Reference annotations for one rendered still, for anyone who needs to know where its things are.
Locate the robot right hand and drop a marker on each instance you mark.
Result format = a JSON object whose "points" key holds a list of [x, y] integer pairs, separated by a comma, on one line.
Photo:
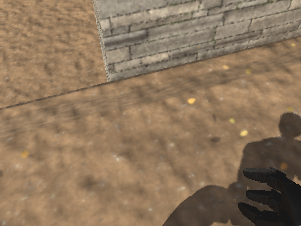
{"points": [[287, 204]]}

